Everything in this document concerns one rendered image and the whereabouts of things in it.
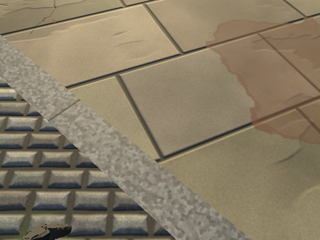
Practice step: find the left robot hand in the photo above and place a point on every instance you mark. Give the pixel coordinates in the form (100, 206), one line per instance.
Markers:
(48, 232)

